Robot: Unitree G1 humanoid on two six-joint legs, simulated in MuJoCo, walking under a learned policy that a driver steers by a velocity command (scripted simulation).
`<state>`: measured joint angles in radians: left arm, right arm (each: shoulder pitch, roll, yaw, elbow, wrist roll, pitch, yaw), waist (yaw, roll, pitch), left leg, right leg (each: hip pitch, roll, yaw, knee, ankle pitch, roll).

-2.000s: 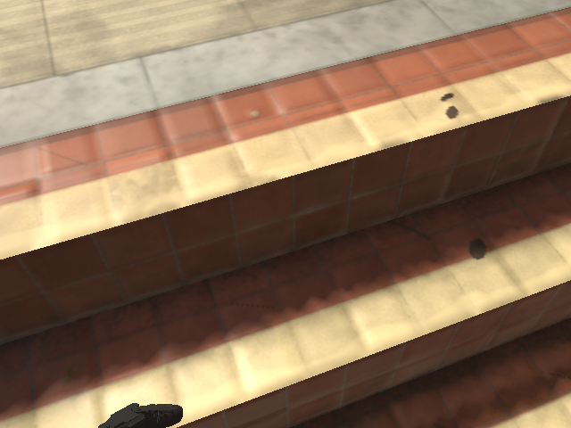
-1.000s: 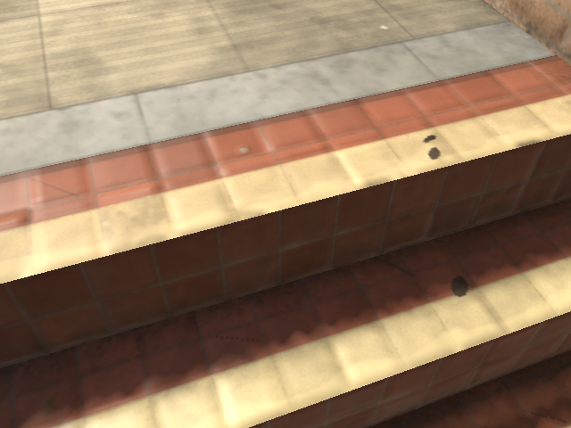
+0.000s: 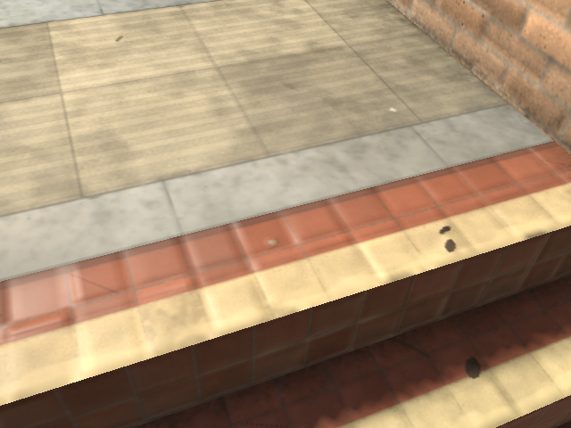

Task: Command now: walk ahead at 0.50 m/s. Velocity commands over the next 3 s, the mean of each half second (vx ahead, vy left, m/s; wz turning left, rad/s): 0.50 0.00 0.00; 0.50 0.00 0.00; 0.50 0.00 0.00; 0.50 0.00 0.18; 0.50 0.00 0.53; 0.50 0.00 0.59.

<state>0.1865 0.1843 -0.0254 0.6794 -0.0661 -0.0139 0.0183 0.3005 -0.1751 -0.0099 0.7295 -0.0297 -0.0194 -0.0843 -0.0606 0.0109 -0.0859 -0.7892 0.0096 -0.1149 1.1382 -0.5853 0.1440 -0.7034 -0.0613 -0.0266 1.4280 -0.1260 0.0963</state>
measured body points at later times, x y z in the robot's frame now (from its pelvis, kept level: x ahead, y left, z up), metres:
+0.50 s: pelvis +0.04 -0.02 -0.03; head +0.05 -0.04 +0.41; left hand +0.00 +0.21 -0.18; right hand +0.29 -0.19 -0.10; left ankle +0.11 +0.10 -0.65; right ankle -0.04 -0.17 -0.78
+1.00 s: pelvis +0.15 -0.10 +0.05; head +0.12 -0.12 +0.50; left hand +0.20 +0.15 -0.08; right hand +0.26 -0.33 -0.09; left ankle +0.10 +0.10 -0.62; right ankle +0.19 -0.19 -0.67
